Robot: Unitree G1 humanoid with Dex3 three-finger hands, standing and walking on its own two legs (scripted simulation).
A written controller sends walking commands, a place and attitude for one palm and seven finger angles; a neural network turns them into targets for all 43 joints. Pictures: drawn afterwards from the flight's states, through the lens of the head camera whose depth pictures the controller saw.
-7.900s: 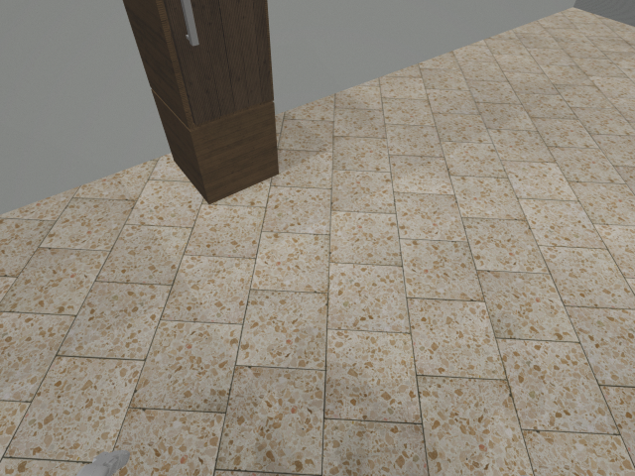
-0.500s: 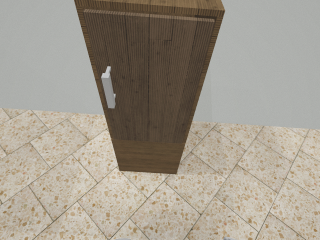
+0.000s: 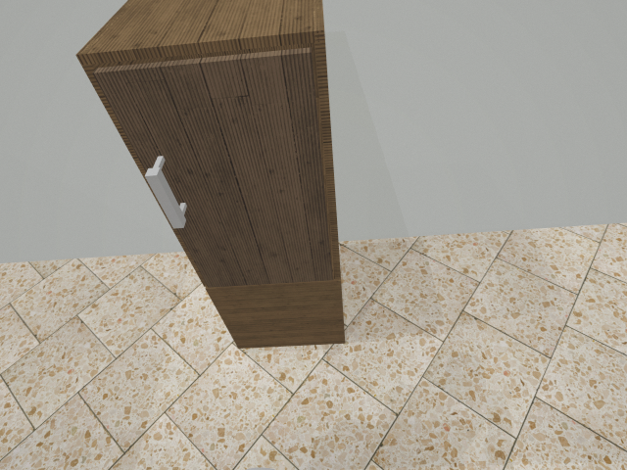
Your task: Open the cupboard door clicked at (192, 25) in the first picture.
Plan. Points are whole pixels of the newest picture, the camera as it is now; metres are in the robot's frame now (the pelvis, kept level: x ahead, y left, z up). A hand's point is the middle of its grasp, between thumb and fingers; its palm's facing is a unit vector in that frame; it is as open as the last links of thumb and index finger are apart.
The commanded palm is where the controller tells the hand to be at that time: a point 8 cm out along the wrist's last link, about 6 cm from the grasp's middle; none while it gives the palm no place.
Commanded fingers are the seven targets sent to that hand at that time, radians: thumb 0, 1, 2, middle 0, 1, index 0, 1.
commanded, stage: come to a stop and stand still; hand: left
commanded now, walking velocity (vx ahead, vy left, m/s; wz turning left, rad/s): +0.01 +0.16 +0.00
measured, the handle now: (169, 192) +0.58 +0.32 +0.01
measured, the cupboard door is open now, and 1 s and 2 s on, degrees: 0 0 0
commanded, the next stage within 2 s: look again from close up in 0.80 s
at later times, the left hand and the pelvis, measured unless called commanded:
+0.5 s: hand out of the picture -0.02 +0.24 -0.19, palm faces +0.10 -0.97 -0.21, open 7.4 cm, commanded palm none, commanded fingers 0.00 0.90 0.90 -0.20 -0.30 -0.20 -0.30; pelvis +0.00 +0.05 -0.01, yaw +1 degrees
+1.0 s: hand out of the picture +0.03 +0.25 -0.18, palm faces +0.01 -0.97 -0.23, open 7.4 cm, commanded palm none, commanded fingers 0.00 0.90 0.90 -0.20 -0.30 -0.20 -0.30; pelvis +0.00 +0.06 -0.01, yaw +1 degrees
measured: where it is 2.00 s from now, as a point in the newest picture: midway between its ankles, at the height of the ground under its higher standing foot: outside the picture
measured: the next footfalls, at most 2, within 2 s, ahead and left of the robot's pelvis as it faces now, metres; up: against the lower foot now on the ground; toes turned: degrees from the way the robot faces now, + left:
left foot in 0.32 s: +0.01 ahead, +0.18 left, +0.00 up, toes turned +4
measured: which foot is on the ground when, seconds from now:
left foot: up 0.00-0.30, down 0.32-1.00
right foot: down 0.00-1.00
